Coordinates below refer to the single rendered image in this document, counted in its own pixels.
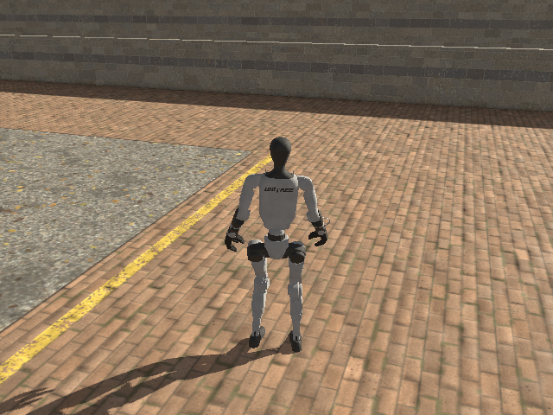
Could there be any robot right shin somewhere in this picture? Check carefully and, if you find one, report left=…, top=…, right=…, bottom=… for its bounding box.
left=290, top=284, right=302, bottom=341

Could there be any robot right foot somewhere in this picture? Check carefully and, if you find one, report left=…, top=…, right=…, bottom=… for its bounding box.
left=289, top=330, right=302, bottom=352

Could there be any robot left upper arm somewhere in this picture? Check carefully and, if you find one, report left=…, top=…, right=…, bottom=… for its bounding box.
left=236, top=174, right=262, bottom=221

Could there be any robot right upper arm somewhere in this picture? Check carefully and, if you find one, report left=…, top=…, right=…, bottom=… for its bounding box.
left=297, top=176, right=320, bottom=222

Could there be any right robot forearm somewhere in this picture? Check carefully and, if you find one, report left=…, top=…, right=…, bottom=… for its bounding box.
left=311, top=209, right=326, bottom=235

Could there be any right robot hand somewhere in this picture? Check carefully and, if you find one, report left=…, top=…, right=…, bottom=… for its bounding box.
left=308, top=230, right=327, bottom=246

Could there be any left robot hand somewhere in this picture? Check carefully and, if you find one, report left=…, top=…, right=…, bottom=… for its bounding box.
left=225, top=233, right=245, bottom=252

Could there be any left robot forearm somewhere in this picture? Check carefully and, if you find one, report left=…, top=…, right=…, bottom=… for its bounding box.
left=227, top=208, right=244, bottom=238

